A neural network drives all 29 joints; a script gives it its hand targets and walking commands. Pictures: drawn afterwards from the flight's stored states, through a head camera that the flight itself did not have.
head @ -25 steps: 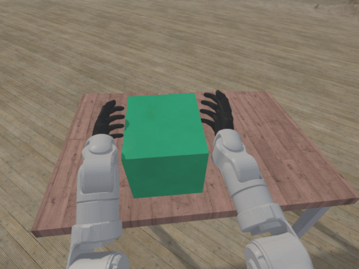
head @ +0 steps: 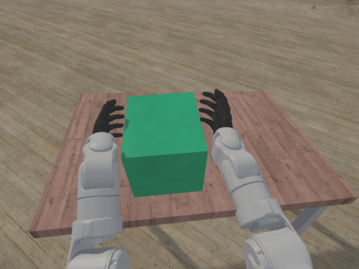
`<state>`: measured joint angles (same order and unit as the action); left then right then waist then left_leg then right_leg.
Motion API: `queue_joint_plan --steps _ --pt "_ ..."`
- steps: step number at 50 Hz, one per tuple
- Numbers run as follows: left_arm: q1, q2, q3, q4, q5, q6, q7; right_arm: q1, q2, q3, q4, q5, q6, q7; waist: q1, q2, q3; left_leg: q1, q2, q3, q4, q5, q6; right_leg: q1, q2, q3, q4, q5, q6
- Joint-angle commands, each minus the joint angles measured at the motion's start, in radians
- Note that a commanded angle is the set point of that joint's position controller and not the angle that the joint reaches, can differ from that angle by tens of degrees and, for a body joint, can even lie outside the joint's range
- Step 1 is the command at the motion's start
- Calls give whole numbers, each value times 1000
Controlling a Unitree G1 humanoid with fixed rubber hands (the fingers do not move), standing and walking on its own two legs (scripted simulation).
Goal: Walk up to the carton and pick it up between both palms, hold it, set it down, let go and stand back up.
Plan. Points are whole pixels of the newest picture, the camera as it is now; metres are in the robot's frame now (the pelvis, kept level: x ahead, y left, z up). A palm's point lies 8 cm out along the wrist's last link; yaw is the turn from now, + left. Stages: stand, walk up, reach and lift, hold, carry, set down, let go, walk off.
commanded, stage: hold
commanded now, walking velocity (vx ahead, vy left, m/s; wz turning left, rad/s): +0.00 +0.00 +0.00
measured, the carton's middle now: (164, 143) +0.39 +0.01 +0.12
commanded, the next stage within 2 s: none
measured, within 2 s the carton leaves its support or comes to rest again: neither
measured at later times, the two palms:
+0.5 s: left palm (101, 137) +0.35 +0.14 +0.17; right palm (220, 127) +0.36 -0.11 +0.19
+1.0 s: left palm (104, 137) +0.36 +0.14 +0.17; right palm (222, 128) +0.36 -0.11 +0.18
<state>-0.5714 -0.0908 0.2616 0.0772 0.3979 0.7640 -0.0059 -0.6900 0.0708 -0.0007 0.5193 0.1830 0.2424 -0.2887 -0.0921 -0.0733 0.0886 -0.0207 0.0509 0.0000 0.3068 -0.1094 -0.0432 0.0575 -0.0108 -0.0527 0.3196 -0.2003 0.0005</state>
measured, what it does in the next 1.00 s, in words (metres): stands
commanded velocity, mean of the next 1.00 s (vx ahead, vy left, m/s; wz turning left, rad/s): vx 0.00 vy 0.00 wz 0.00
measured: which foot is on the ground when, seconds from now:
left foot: down 0.00-1.00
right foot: down 0.00-1.00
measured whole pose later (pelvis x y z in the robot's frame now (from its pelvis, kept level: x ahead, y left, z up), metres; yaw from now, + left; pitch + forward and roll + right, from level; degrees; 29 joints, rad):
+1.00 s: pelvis +0.00 +0.00 +0.00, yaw +0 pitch -10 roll +0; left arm -0.57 -0.10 0.27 0.07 0.40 0.76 0.00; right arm -0.68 0.08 0.00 0.50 0.17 0.24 -0.29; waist -0.09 -0.07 0.10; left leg -0.02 0.05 0.00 0.30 -0.10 -0.04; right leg 0.05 -0.01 -0.06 0.32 -0.20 0.00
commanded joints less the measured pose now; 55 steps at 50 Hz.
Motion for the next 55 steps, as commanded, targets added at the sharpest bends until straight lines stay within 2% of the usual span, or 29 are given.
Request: queue_joint_plan --steps 1,2,6,7,8,9,11,12,13,14,15,17,18,20,23,25,28,30,31,33,35,36,41,42,47,49,51,54,55 --pt "-776 -553 -547 -280 -214 -146 -132 -619 547 394 -286 61 -45 106 -33 111 -523 318 -78 47 43 282 13 -48 60 -79 -37 284 75" --pt "-749 -554 -569 -296 -227 -142 -133 -656 576 446 -403 91 -55 98 -16 103 -596 348 -82 46 71 353 14 -26 61 -69 -29 381 80" --pt "-695 -518 -518 -230 -184 -115 -139 -621 514 403 -298 71 -23 105 -6 139 -459 303 -76 55 25 213 17 -69 51 -71 -52 231 68" --pt "-718 -494 -490 -194 -160 -107 -142 -630 506 360 -253 56 -13 105 -12 106 -393 256 -83 55 4 138 32 -91 46 -75 -66 146 77" --pt "-700 -520 -507 -238 -173 -106 -145 -648 511 388 -321 70 -33 106 2 128 -432 274 -82 66 10 185 20 -58 47 -77 -49 200 73" --pt "-724 -526 -513 -243 -189 -118 -143 -691 528 427 -378 76 -41 106 8 77 -466 273 -81 55 14 177 29 -55 53 -81 -47 218 80" --pt "-770 -535 -530 -260 -200 -131 -136 -636 513 387 -304 47 -34 116 -14 92 -484 297 -73 50 15 186 19 -98 58 -85 -52 183 70" --pt "-759 -548 -536 -244 -202 -128 -134 -686 530 386 -324 64 -38 119 14 124 -511 294 -67 59 4 167 17 -111 59 -81 -55 152 66" --pt "-729 -521 -509 -213 -194 -119 -131 -676 525 400 -340 55 -41 111 10 75 -472 285 -74 54 15 191 29 -80 56 -78 -55 212 71" --pt "-799 -544 -561 -289 -214 -142 -123 -652 547 398 -318 49 -46 114 -11 128 -554 323 -74 49 32 233 10 -76 58 -84 -34 226 68" --pt "-782 -559 -564 -312 -213 -142 -124 -676 551 412 -350 70 -51 122 12 156 -601 339 -72 51 48 276 5 -59 61 -81 -31 267 62" --pt "-693 -511 -512 -199 -184 -121 -128 -613 514 385 -266 49 -25 112 -4 119 -464 314 -76 50 29 225 18 -89 56 -77 -56 228 72" --pt "-747 -527 -525 -241 -194 -129 -131 -629 527 383 -279 33 -27 111 -21 99 -494 311 -76 47 20 200 20 -85 52 -78 -49 235 73" --pt "-726 -520 -482 -195 -185 -125 -144 -643 534 372 -255 20 -28 113 -9 70 -440 272 -80 60 1 151 31 -68 46 -71 -57 199 73" --pt "-766 -546 -523 -253 -210 -143 -147 -672 562 402 -334 53 -43 110 -20 77 -529 305 -79 50 26 204 24 -55 52 -73 -41 272 81" --pt "-793 -503 -489 -226 -193 -141 -143 -624 544 372 -247 26 -19 113 -9 83 -483 285 -81 58 2 142 27 -83 48 -76 -58 176 74" --pt "-746 -541 -525 -197 -186 -126 -139 -666 525 355 -284 20 -48 116 -27 128 -496 300 -78 58 10 162 16 -78 50 -90 -54 170 65" --pt "-772 -529 -512 -224 -201 -144 -140 -666 555 393 -306 35 -45 111 -2 95 -525 311 -77 65 24 194 27 -58 50 -74 -54 214 75" --pt "-744 -538 -512 -236 -191 -139 -140 -639 550 375 -275 35 -42 113 -7 132 -535 313 -81 59 27 238 19 -43 45 -73 -47 259 73" --pt "-785 -514 -503 -208 -198 -145 -140 -650 530 367 -281 35 -38 114 -21 90 -478 303 -80 52 25 200 21 -85 49 -80 -58 201 76" --pt "-776 -535 -497 -199 -179 -140 -132 -648 521 349 -212 38 -40 122 -15 129 -429 289 -75 54 0 150 19 -100 51 -93 -56 149 66" --pt "-771 -520 -476 -183 -163 -133 -137 -666 527 345 -225 31 -45 121 -6 95 -441 281 -75 57 2 149 26 -92 53 -87 -60 148 71" --pt "-777 -539 -490 -200 -172 -132 -137 -684 525 348 -244 32 -52 129 1 121 -455 276 -71 63 -2 141 20 -88 51 -80 -58 139 63" --pt "-821 -546 -532 -244 -194 -149 -133 -676 532 348 -261 30 -62 132 -20 134 -537 308 -74 62 10 156 15 -81 57 -94 -46 148 62" --pt "-721 -493 -463 -141 -164 -128 -142 -688 507 366 -264 27 -52 117 1 79 -468 287 -79 56 12 151 39 -58 45 -78 -59 196 73" --pt "-762 -527 -489 -221 -195 -144 -141 -688 545 403 -309 36 -57 117 0 67 -525 298 -83 59 15 195 37 -51 48 -81 -49 248 82" --pt "-801 -533 -505 -262 -185 -154 -140 -631 540 374 -280 34 -50 114 -18 115 -523 323 -80 53 32 241 20 -47 51 -81 -42 269 75" --pt "-756 -496 -501 -271 -192 -141 -146 -610 562 388 -321 38 -44 103 -26 88 -551 316 -93 52 44 280 31 -18 39 -75 -37 355 91" --pt "-774 -513 -515 -284 -184 -135 -145 -619 539 387 -307 40 -44 101 -21 120 -528 330 -85 52 45 278 23 -32 41 -74 -32 347 86"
